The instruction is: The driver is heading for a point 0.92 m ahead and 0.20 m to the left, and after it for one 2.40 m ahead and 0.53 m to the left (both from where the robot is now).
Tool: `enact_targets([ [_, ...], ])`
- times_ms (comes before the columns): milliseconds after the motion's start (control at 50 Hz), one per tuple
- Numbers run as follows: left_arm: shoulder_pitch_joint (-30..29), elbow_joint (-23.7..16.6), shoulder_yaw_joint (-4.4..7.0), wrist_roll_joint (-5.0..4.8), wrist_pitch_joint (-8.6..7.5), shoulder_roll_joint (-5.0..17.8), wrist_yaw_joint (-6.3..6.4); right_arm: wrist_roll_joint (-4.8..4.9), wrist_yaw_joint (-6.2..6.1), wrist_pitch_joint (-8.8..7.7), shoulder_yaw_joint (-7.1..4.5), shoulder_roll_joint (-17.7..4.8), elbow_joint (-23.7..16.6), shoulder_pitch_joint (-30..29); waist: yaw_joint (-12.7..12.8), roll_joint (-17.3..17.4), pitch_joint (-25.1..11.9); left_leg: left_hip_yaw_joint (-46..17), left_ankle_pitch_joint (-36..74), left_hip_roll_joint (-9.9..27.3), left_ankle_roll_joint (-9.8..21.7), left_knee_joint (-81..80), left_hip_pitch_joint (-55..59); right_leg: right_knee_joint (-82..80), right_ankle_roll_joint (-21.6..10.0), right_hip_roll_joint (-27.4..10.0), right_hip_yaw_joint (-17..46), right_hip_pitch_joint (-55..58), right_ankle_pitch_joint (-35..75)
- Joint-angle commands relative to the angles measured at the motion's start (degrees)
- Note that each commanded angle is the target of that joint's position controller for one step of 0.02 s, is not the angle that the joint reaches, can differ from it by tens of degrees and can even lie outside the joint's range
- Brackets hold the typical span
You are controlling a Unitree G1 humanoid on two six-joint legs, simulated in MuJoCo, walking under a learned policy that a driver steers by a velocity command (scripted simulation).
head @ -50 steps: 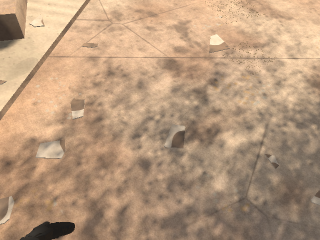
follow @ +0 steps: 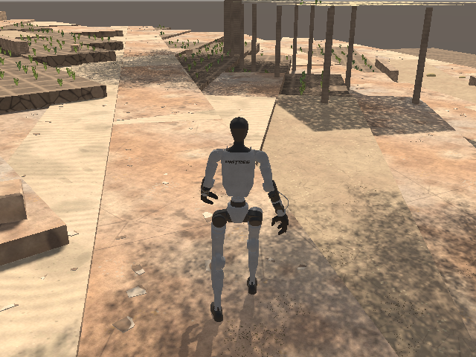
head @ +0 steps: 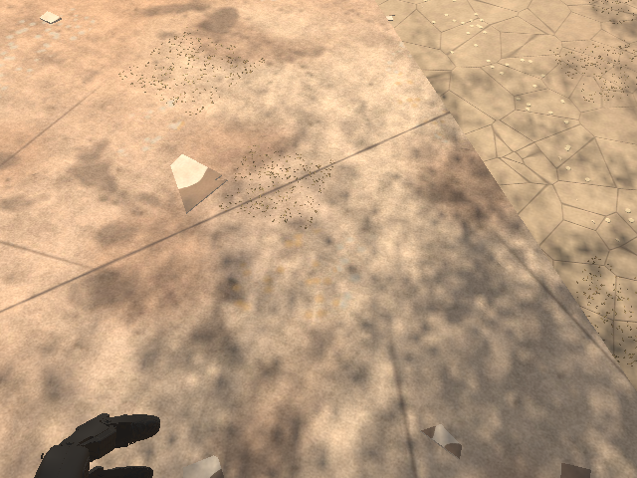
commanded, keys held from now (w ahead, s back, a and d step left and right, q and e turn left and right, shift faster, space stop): w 0.06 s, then w+q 0.66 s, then w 0.28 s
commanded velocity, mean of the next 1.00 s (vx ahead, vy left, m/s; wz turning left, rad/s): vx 0.50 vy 0.00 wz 0.30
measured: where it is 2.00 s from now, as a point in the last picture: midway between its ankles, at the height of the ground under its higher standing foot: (212, 291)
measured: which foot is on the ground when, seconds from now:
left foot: down 0.00-0.00, up 0.02-0.52, down 0.54-1.00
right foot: down 0.00-0.52, up 0.54-1.00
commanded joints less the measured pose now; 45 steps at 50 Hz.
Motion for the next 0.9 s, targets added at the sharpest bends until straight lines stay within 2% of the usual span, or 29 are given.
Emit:
enact_targets([
  [20, 22.0, 2.0, 6.17, 0.05, 0.15, 19.4, 1.52, -2.11, 0.32, -1.83, 1.83, -0.7, -6.5, 4.3, 8.5, -13.9, -22.1, -4.1, -3.3, -2.8, 2.0, 44.8, -39.8, -5.1, -15.7, -19.7, 36.5, 54.2, -4.5],
  [40, 24.0, 1.5, 4.74, -0.04, -0.11, 13.9, 1.38, -0.4, 0.81, -3.06, 0.56, -6.1, -5.1, 0.0, 12.4, -7.3, -26.1, -14.6, -8.4, -2.7, 2.6, 51.7, -44.3, -11.1, -16.1, -21.3, 43.8, 53.6, -9.2],
  [60, 21.0, 2.1, 3.91, 0.31, -0.64, 12.1, 1.21, 1.46, 0.99, -3.57, -0.22, -8.4, -7.5, -6.1, 12.3, -6.1, -16.2, -14.1, -4.2, -0.4, 3.3, 52.7, -48.9, -12.2, -13.4, -18.9, 34.1, 46.8, -5.6],
  [80, 17.2, 2.2, 3.43, 0.26, -0.95, 10.5, 1.3, 1.24, 0.65, -3.7, 0.15, -7.4, -7.7, -8.0, 10.2, -3.3, -11.1, -13.4, 1.0, 2.2, 3.6, 49.3, -48.0, -12.8, -11.4, -16.6, 26.5, 38.7, -0.5],
  [100, 14.0, 2.2, 2.84, 0.59, -1.19, 8.3, 1.24, 0.18, 0.38, -3.38, 0.01, -7.1, -7.3, -8.5, 8.3, -2.3, -7.5, -13.3, 4.2, 3.7, 3.3, 45.7, -45.5, -14.4, -10.3, -14.8, 21.2, 31.4, 4.1],
  [120, 12.0, 2.0, 2.37, 1.22, -1.59, 6.8, 1.19, 0.01, 0.48, -2.56, -0.15, -6.7, -6.6, -6.7, 6.1, -3.4, -6.3, -14.1, 6.7, 5.0, 3.1, 44.1, -41.3, -16.6, -9.8, -13.5, 17.7, 26.1, 6.4],
  [140, 11.1, 2.3, 2.39, 1.37, -2.04, 6.3, 1.13, 0.13, 0.55, -1.67, -0.03, -5.6, -5.9, -5.0, 4.8, -3.7, -6.0, -14.3, 8.2, 5.2, 2.7, 43.1, -38.7, -18.8, -9.8, -13.3, 15.9, 23.0, 6.0],
  [160, 10.7, 2.9, 2.5, 1.23, -2.66, 6.4, 1.11, 0.16, 0.5, -0.86, 0.18, -4.3, -5.3, -4.1, 4.1, -3.2, -5.3, -14.4, 9.2, 5.2, 2.3, 42.1, -37.8, -20.7, -10.2, -13.4, 13.8, 20.8, 6.7],
  [200, 10.6, 4.3, 2.89, 1.46, -3.65, 7.2, 1.33, 0.0, 0.12, 0.24, 0.35, -3.2, -5.9, -5.9, 3.8, -2.5, -2.5, -15.6, 13.3, 4.9, 1.3, 38.8, -39.9, -23.6, -9.9, -13.5, 9.4, 18.5, 7.5],
  [260, 11.5, 6.1, 3.04, 1.78, -4.0, 7.6, 2.01, -0.23, 0.33, 0.23, 0.31, -2.8, -6.8, -9.5, 4.7, -1.7, -0.5, -16.8, 24.0, 3.9, 1.1, 29.9, -42.7, -24.9, -7.9, -12.1, 2.9, 20.1, 8.7],
  [300, 11.5, 6.7, 3.11, 1.58, -4.0, 8.1, 2.33, -0.29, 0.98, -0.15, 0.59, -2.1, -7.6, -12.6, 5.8, -1.6, 0.6, -14.9, 30.4, 2.8, 1.5, 22.5, -41.1, -25.6, -6.3, -11.1, -1.2, 20.4, 9.1],
  [340, 13.1, 7.9, 3.35, 1.27, -3.83, 9.0, 2.64, -0.35, 1.63, -0.31, 1.09, -1.2, -8.9, -16.5, 7.6, -1.0, 1.9, -12.9, 33.2, 2.2, 2.1, 17.5, -40.6, -26.1, -5.6, -11.8, -3.3, 22.2, 8.9],
  [420, 16.1, 10.4, 3.99, 0.27, -2.33, 10.2, 2.97, -0.36, 2.96, -0.26, 1.23, -1.4, -12.2, -21.3, 9.2, -0.7, 3.4, -11.0, 28.1, 1.3, 4.5, 11.9, -44.0, -22.7, -4.4, -14.7, -5.4, 31.9, 13.2],
  [440, 16.2, 10.7, 4.18, 0.02, -1.79, 10.6, 3.15, -0.4, 3.33, -0.23, 1.09, -1.7, -13.0, -21.7, 8.9, -1.1, 3.3, -10.0, 25.1, 0.7, 5.3, 11.3, -44.1, -20.7, -3.8, -15.2, -6.0, 34.0, 17.3],
  [480, 15.0, 10.6, 4.65, -0.16, -0.8, 12.3, 3.76, -0.45, 3.73, 0.02, 0.26, -3.3, -13.7, -19.4, 6.6, -3.1, 0.2, -6.4, 18.7, -2.5, 7.3, 11.4, -38.6, -13.4, -2.3, -15.3, -7.7, 36.2, 36.0],
  [500, 14.4, 10.4, 4.78, -0.13, -0.22, 12.8, 4.16, -0.46, 3.67, 0.25, -0.69, -4.9, -13.1, -14.8, 3.9, -4.0, -3.0, -4.7, 16.3, -4.9, 8.7, 11.5, -32.2, -6.1, -1.3, -14.7, -8.8, 35.9, 44.8],
  [520, 13.7, 10.0, 4.49, -0.19, 0.24, 12.5, 4.55, -0.31, 3.2, 0.36, -2.36, -7.6, -11.1, -6.2, -0.9, -2.9, -7.6, -4.2, 18.5, -7.5, 10.7, 8.6, -19.9, 5.7, 0.5, -12.4, -10.5, 31.7, 46.1],
  [540, 15.0, 8.9, 3.51, 0.8, -0.13, 10.4, 4.89, -0.1, 2.09, 0.86, -4.3, -12.7, -9.4, 2.8, -4.3, 3.5, -13.6, -16.4, 20.1, -0.9, 14.4, 7.3, -2.2, 23.3, 3.1, -9.8, -10.8, 18.2, 29.6],
  [560, 21.3, 6.3, 0.77, 2.41, -1.95, 2.0, 3.6, 0.43, 1.86, 0.51, -4.9, -17.8, -9.9, 1.7, 2.8, 17.2, -19.1, -49.3, 10.5, 13.2, 26.0, 1.7, 17.2, 42.9, 6.9, 3.1, -4.8, -8.0, -25.3],
  [580, 15.1, 6.2, 1.44, 0.21, -4.22, 6.9, 2.6, 0.06, 1.92, 0.04, -3.54, -12.7, -11.0, 3.6, -2.1, 10.3, -24.0, -57.7, 4.5, 14.8, 26.3, -5.4, 20.6, 48.1, 5.7, 2.8, 6.8, -14.7, -27.8],
  [600, 9.7, 4.4, 2.05, -1.77, -5.48, 9.3, 2.06, -0.43, 1.77, -0.41, -2.83, -10.0, -10.9, 1.5, -2.8, 7.9, -15.7, -49.1, 8.0, 13.2, 23.3, -6.4, 15.1, 46.8, 4.3, -0.1, 6.9, -18.7, -22.6],
  [620, 8.2, 4.1, 1.74, -1.13, -6.15, 8.6, 2.31, -0.34, 1.61, -0.59, -2.48, -8.9, -11.5, -2.0, -0.5, 2.8, -11.0, -42.6, 13.1, 10.8, 21.3, -6.3, 6.9, 41.9, 3.8, -2.7, 6.5, -17.1, -17.8],
  [640, 7.6, 4.4, 2.1, 0.43, -6.17, 8.9, 2.71, -0.45, 1.45, -0.47, -1.93, -7.1, -12.4, -5.7, 1.7, 1.2, -7.3, -37.5, 19.8, 8.8, 20.2, -7.0, -1.1, 36.8, 4.2, -4.2, 6.1, -13.6, -15.4],
  [660, 8.6, 4.5, 2.49, 0.97, -5.6, 9.3, 2.75, -1.22, 1.17, -0.46, -1.41, -6.0, -13.5, -7.8, 3.8, 2.6, -6.3, -34.8, 24.9, 7.4, 20.0, -8.3, -6.4, 34.6, 4.6, -5.2, 6.4, -9.4, -13.7],
  [680, 9.6, 4.4, 2.59, 1.23, -4.9, 8.9, 2.71, -1.38, 1.02, -0.4, -1.38, -5.8, -14.1, -8.7, 4.9, 3.1, -5.7, -33.6, 27.3, 6.6, 20.3, -9.4, -9.3, 32.5, 5.4, -5.3, 6.2, -7.5, -13.1],
  [740, 9.0, 4.1, 1.96, 1.62, -3.38, 6.5, 2.88, -0.98, 0.11, -0.57, -1.76, -7.4, -13.8, -8.3, 5.6, 3.2, -3.7, -27.6, 33.3, 4.8, 20.1, -11.2, -15.9, 24.0, 8.1, -4.9, 4.0, -6.2, -8.4],
  [820, 1.2, 2.9, 0.68, 1.35, -3.64, 3.9, 2.22, -0.67, -0.65, -0.38, -1.59, -7.3, -11.9, -5.1, 1.8, 5.0, -2.3, -21.1, 29.0, 0.9, 15.8, -11.1, -18.8, 6.3, 8.8, -2.7, 2.3, -0.9, 10.1],
  [860, -2.1, 2.1, 0.68, 0.66, -4.02, 4.4, 1.7, -0.6, -0.56, -0.34, -1.55, -7.7, -10.7, -2.6, 0.1, 5.5, -1.7, -22.5, 24.9, 2.2, 15.3, -11.1, -17.3, 2.1, 8.3, -1.8, 2.3, 0.4, 14.3],
  [900, -4.2, 1.3, 0.97, 0.37, -4.38, 5.4, 1.28, -0.4, -0.46, -0.2, -1.55, -7.8, -9.6, -1.1, -0.6, 5.6, -0.7, -24.6, 24.0, 4.3, 15.1, -9.1, -12.8, -0.8, 7.0, -1.7, 3.1, -1.5, 12.5],
])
